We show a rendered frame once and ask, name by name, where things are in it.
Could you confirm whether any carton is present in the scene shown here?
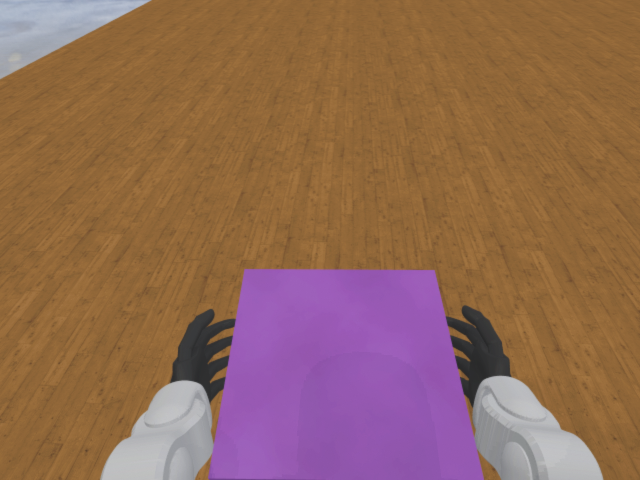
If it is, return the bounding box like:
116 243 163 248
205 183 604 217
208 269 484 480

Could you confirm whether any robot right forearm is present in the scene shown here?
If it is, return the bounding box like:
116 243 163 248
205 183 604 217
472 376 603 480

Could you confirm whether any left robot hand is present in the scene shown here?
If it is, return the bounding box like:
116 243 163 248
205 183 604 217
170 309 236 403

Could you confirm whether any right robot hand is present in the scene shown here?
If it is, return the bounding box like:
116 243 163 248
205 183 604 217
446 305 511 407

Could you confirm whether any robot left forearm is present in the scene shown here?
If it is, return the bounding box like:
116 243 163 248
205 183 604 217
100 380 214 480

